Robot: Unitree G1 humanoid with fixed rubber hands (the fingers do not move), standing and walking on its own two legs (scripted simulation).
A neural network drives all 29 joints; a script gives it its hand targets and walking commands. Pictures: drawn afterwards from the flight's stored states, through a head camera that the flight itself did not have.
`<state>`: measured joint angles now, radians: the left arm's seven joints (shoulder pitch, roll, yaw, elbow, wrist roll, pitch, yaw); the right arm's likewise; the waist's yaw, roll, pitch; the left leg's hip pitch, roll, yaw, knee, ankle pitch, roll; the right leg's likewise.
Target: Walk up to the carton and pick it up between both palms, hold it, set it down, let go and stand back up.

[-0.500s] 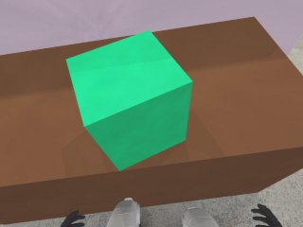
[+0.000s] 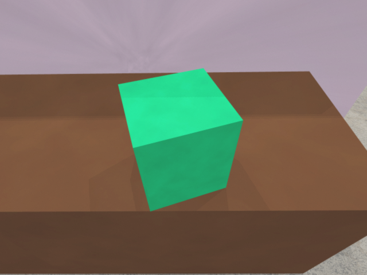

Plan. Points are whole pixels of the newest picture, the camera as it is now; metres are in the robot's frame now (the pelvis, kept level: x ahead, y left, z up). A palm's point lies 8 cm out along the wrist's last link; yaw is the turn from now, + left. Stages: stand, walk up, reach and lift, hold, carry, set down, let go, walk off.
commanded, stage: walk up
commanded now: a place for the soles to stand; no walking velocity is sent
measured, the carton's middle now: (176, 140) +0.41 +0.05 +0.06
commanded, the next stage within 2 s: reach and lift in 1.16 s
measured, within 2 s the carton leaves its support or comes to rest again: neither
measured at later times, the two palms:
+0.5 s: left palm out of the picture +0.10 +0.27 -0.10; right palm out of the picture +0.12 -0.22 -0.11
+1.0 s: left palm out of the picture +0.07 +0.29 -0.11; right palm out of the picture +0.16 -0.21 -0.11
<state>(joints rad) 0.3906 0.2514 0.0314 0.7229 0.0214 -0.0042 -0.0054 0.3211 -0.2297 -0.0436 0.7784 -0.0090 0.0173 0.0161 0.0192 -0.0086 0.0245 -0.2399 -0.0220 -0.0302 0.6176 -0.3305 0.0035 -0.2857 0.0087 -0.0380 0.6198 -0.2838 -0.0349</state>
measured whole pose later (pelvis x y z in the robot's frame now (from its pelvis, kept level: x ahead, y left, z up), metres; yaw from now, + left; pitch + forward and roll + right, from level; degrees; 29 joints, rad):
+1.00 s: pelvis +0.04 +0.02 -0.01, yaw +7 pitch -3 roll -1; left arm 0.32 0.27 0.01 0.72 0.02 0.01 0.01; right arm 0.31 -0.23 -0.03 0.68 -0.02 0.01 0.00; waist 0.02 0.01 0.06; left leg -0.23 -0.10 -0.14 0.70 -0.40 0.04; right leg -0.21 -0.06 -0.14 0.67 -0.39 0.00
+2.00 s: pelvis +0.01 -0.03 +0.02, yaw +2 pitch -4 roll +0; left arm 0.30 0.19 0.02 0.32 -0.04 0.11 0.12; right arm 0.24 -0.18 -0.01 0.61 0.08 -0.18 0.09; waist 0.06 -0.03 0.02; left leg -0.09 0.01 -0.08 0.38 -0.22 -0.04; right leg -0.13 0.07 -0.01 0.39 -0.19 -0.07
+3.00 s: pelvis +0.02 -0.04 +0.02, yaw +0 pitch -2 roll +1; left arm 0.24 0.01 0.00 -0.14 0.01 0.21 0.26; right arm 0.20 -0.36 0.04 0.23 0.41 -0.11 0.12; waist 0.06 -0.06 0.02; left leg -0.09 0.04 -0.04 0.32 -0.20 -0.05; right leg -0.16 0.10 0.02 0.36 -0.17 -0.10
